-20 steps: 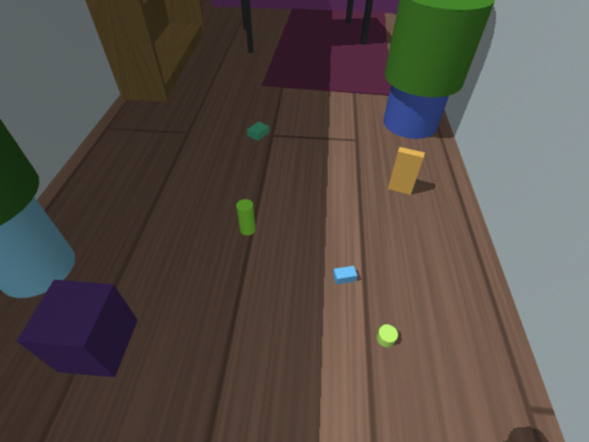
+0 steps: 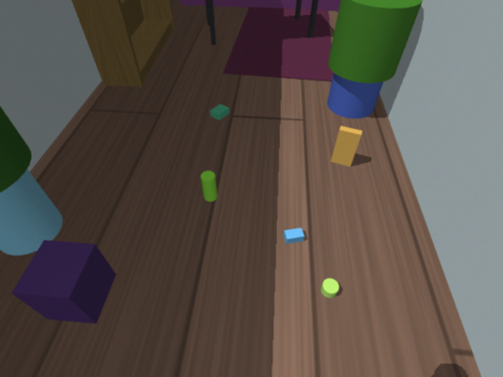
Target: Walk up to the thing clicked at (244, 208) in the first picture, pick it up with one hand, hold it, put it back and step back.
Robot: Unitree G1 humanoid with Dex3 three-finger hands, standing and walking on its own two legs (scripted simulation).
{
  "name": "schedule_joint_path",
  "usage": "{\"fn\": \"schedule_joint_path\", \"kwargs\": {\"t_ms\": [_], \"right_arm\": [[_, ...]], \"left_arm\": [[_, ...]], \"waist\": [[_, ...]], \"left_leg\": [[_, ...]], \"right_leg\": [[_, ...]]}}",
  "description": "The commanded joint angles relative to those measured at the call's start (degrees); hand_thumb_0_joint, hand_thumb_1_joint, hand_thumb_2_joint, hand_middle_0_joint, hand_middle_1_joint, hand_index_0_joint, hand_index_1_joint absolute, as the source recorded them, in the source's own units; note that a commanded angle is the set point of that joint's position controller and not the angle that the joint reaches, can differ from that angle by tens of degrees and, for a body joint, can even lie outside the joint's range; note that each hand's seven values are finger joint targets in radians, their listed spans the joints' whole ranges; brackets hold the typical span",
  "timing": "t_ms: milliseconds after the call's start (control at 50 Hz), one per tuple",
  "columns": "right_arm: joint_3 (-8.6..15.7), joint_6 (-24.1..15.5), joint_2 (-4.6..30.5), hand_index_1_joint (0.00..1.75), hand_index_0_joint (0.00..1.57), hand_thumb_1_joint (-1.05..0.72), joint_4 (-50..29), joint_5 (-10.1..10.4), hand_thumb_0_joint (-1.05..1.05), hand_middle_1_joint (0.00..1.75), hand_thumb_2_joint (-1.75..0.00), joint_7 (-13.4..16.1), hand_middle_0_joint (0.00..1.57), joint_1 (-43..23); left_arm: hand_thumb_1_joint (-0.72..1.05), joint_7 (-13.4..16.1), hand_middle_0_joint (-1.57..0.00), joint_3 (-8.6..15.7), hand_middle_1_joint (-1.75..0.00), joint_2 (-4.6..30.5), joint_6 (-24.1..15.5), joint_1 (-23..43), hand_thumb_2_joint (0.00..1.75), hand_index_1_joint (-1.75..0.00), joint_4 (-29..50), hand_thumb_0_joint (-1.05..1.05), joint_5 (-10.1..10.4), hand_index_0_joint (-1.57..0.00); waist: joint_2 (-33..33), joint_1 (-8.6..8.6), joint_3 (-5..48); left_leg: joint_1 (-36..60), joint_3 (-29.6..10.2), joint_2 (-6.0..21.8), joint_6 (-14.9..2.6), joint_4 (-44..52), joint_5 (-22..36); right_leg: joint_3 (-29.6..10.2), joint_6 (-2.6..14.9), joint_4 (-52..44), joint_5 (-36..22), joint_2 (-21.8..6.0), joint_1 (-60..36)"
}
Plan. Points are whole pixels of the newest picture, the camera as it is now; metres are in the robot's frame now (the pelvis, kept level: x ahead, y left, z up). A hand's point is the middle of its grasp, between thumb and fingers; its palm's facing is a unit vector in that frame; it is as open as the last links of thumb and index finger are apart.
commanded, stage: stand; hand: left
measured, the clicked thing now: (209, 186) +1.13 +0.25 -0.70
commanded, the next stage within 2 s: walk up in 0.72 s
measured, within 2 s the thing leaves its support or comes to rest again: neither
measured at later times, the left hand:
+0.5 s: hand out of the picture +0.08 +0.25 -0.16, palm faces -0.04 -0.94 -0.34, open 7.4 cm
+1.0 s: hand out of the picture +0.06 +0.32 -0.16, palm faces +0.05 -0.93 -0.35, open 7.4 cm
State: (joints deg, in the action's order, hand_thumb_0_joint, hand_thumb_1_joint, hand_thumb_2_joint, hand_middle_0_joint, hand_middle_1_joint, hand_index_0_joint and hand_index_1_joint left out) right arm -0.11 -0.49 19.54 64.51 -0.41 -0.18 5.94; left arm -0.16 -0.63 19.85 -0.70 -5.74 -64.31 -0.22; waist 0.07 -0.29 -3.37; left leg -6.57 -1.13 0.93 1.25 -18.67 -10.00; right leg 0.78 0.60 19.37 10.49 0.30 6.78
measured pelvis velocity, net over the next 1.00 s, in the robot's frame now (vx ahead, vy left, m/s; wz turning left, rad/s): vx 0.05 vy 0.03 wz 0.05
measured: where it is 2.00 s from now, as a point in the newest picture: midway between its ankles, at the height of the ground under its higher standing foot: (244, 329)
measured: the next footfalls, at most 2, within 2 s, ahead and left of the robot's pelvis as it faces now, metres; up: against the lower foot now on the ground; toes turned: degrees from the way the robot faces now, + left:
left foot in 1.02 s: +0.18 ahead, +0.18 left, +0.00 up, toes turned +6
right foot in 1.48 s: +0.39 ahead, -0.09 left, +0.00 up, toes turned -3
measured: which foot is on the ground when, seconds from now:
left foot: down 0.00-0.80, up 0.82-1.00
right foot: down 0.00-1.00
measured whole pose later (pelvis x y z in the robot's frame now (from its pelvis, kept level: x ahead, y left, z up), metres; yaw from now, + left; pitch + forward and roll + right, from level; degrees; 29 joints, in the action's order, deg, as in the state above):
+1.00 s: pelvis +0.05 +0.03 -0.01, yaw +3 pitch -2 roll -2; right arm 5.2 -2.0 24.1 58.0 -2.1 -4.2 12.7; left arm -3.4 4.4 24.3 -2.0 -16.2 -57.1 -2.1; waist -0.1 2.0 -3.5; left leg -20.2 0.0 3.7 -0.9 -34.6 -18.7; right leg 3.1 0.6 23.3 18.6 -1.2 2.6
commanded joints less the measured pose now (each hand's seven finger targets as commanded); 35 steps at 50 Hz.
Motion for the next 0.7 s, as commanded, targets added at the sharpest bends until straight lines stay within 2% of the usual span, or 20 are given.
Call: {"fn": "schedule_joint_path", "kwargs": {"t_ms": [0,60,100,280,360,620,680], "right_arm": [[2.02,-1.23,11.85,0.30,0.20,-0.90,-3.43,-0.05,0.00,0.30,-0.90,0.78,0.20,-1.74],[2.11,-1.17,11.97,0.30,0.20,-0.90,-3.31,-0.01,0.00,0.30,-0.90,0.80,0.20,-1.83],[2.03,-1.18,11.78,0.30,0.20,-0.90,-3.45,-0.03,0.00,0.30,-0.90,0.76,0.20,-1.83],[2.06,-1.08,12.08,0.30,0.20,-0.90,-3.36,-0.01,0.00,0.30,-0.90,0.83,0.20,-1.50],[2.11,-1.20,12.21,0.30,0.20,-0.90,-3.54,0.01,0.00,0.30,-0.90,0.81,0.20,-1.73],[1.99,-1.15,12.33,0.30,0.20,-0.90,-3.57,-0.03,0.00,0.30,-0.90,0.82,0.20,-1.42],[2.08,-1.23,12.40,0.30,0.20,-0.90,-3.70,-0.01,0.00,0.30,-0.90,0.87,0.20,-1.39]], "left_arm": [[0.90,0.66,-0.20,2.55,-0.30,12.14,-1.17,2.21,0.90,-0.30,3.53,0.00,-0.16,-0.20],[0.90,0.64,-0.20,2.59,-0.30,12.17,-1.20,1.76,0.90,-0.30,3.44,0.00,-0.24,-0.20],[0.90,0.67,-0.20,2.71,-0.30,12.57,-1.31,2.01,0.90,-0.30,3.61,0.00,-0.23,-0.20],[0.90,0.72,-0.20,2.69,-0.30,12.30,-1.18,2.03,0.90,-0.30,3.55,0.00,-0.11,-0.20],[0.90,0.69,-0.20,2.66,-0.30,12.28,-1.39,1.30,0.90,-0.30,3.62,0.00,-0.17,-0.20],[0.90,0.67,-0.20,2.86,-0.30,12.45,-1.18,1.36,0.90,-0.30,3.27,0.00,-0.13,-0.20],[0.90,0.68,-0.20,2.88,-0.30,12.46,-1.20,1.38,0.90,-0.30,3.32,0.00,-0.26,-0.20]], "waist": [[0.19,0.19,5.17],[0.05,0.24,5.08],[-0.16,0.16,5.70],[-0.57,0.25,5.03],[-0.26,0.46,5.95],[-0.73,0.45,3.93],[-0.38,0.38,5.14]], "left_leg": [[0.58,-4.40,6.10,-2.02,2.33,7.01],[1.01,-4.28,6.02,-2.00,2.18,6.78],[1.14,-4.16,6.03,-2.14,2.04,7.77],[0.65,-4.09,6.09,-1.94,2.27,7.07],[1.67,-4.12,6.30,-2.14,1.88,9.08],[0.73,-4.30,6.20,-2.07,2.92,6.47],[1.23,-4.41,6.45,-2.21,2.76,7.80]], "right_leg": [[-5.80,1.15,-3.40,-6.90,-7.76,-1.10],[-5.81,1.17,-3.67,-6.64,-7.71,-0.82],[-5.98,1.20,-3.49,-8.82,-7.89,-1.40],[-5.97,1.26,-3.73,-7.82,-7.79,-1.74],[-5.94,1.05,-3.59,-10.42,-7.85,-2.09],[-5.73,1.00,-4.03,-6.88,-7.49,-1.13],[-5.70,1.10,-3.78,-8.30,-7.72,-2.16]]}}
